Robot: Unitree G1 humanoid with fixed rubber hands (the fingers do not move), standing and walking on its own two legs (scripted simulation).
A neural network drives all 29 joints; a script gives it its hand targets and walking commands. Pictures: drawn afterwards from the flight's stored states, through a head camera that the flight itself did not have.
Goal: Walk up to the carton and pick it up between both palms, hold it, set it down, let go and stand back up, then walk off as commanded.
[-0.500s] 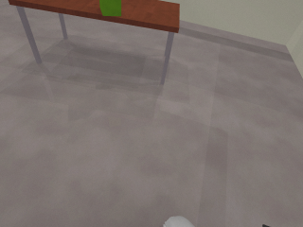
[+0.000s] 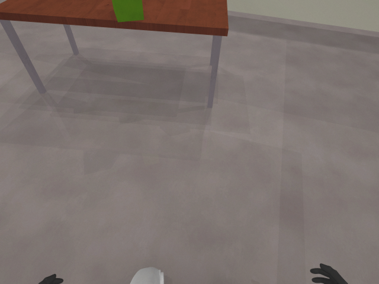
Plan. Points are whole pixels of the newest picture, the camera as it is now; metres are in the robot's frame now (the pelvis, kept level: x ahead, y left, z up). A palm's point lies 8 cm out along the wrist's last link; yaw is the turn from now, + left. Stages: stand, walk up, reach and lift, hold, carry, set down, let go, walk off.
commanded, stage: walk up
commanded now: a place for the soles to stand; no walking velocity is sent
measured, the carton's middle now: out of the picture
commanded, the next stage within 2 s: none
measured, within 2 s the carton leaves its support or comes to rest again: neither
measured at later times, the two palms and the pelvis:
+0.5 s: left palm (30, 206) +0.32 +0.41 -0.07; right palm (292, 230) +0.25 -0.22 -0.03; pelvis +0.19 +0.10 +0.01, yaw -2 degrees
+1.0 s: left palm (59, 143) +0.51 +0.40 -0.05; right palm (269, 166) +0.46 -0.23 -0.08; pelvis +0.38 +0.08 +0.00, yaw -7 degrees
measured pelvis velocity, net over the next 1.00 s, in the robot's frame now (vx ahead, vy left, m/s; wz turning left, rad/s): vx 0.38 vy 0.08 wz -0.12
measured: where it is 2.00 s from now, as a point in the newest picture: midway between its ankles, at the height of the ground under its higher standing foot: (167, 197)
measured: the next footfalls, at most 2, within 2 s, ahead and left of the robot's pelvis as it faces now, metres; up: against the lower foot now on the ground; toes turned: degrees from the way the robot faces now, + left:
left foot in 0.16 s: +0.23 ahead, +0.19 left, +0.00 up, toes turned +7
right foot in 0.70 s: +0.42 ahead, -0.07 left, +0.00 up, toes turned -6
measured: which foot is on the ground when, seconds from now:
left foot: up 0.00-0.14, down 0.16-0.70, up 0.72-1.00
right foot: down 0.00-0.16, up 0.18-0.68, down 0.70-1.00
